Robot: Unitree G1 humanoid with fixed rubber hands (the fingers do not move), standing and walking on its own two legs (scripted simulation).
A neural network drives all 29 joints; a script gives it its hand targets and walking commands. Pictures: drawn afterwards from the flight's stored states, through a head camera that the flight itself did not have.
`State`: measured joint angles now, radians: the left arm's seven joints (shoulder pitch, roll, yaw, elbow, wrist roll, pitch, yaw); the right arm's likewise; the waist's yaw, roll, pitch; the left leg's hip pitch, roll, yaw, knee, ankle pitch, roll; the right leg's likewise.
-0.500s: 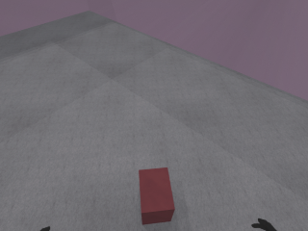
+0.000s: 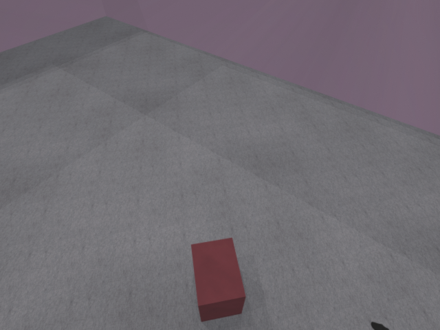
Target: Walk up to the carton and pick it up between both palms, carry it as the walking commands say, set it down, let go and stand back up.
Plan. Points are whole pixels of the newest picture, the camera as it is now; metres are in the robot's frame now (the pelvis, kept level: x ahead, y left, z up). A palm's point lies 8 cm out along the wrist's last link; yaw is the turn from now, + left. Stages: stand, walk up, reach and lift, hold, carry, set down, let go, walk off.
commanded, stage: walk up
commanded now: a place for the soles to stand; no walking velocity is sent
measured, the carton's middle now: (216, 279) +0.44 +0.00 -0.66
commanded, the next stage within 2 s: reach and lift in 0.82 s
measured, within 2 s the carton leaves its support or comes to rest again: neither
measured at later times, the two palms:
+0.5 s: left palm out of the picture +0.08 +0.28 -0.11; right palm out of the picture +0.08 -0.34 -0.10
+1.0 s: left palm out of the picture +0.13 +0.27 -0.10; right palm (384, 320) +0.17 -0.31 -0.09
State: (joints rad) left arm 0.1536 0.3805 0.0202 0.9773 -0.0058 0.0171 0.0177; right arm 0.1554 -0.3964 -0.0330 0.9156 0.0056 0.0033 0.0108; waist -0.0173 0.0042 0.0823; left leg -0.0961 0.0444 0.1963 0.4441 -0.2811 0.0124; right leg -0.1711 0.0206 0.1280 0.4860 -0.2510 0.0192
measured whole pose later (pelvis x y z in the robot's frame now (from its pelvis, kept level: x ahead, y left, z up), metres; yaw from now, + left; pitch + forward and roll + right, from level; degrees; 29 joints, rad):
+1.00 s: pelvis -0.02 -0.01 -0.01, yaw +6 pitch -2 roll +1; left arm 0.06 0.29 0.11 0.57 0.08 0.27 -0.05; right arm 0.07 -0.35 -0.14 0.56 -0.06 0.25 0.04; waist -0.04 -0.01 0.21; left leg -0.25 0.01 0.05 0.58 -0.30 0.00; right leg -0.28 -0.01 0.02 0.61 -0.30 0.01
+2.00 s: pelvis -0.07 -0.04 -0.09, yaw +8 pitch +31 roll +1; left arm -0.75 0.19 0.23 0.76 -0.01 0.22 0.05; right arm -0.75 -0.25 -0.20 0.78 0.03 0.23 -0.01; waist -0.03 0.00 0.01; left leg -1.21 0.00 -0.02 0.98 -0.31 -0.03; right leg -1.23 0.02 0.01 0.99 -0.31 -0.02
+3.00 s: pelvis -0.09 -0.03 -0.21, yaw +8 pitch +51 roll +2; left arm -1.21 0.11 0.34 0.82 0.03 0.13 0.17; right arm -1.27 -0.26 -0.32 0.96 -0.06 0.11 -0.05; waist 0.01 0.00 -0.02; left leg -1.91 -0.05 -0.04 1.45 -0.44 -0.05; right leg -1.93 0.04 0.05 1.47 -0.42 0.01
